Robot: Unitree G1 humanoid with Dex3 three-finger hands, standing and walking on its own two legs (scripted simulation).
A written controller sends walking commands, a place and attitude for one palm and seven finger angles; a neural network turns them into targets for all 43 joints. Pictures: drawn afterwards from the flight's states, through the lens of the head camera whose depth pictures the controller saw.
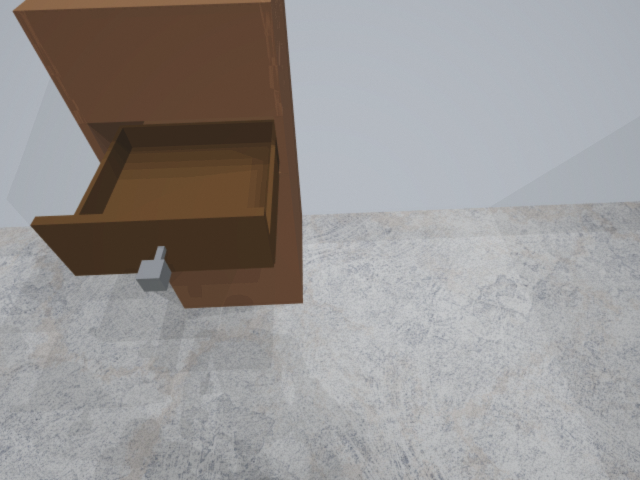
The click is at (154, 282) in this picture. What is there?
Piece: drawer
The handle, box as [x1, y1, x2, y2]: [136, 246, 171, 291]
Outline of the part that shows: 164,246 158,246 153,260 141,261 136,279 144,291 166,290 171,272 163,258 166,250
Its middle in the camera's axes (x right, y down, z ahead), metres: -0.29 +0.05 +0.68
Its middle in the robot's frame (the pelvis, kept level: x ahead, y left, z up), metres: +0.45 +0.32 -0.07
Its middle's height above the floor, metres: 0.71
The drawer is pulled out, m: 0.29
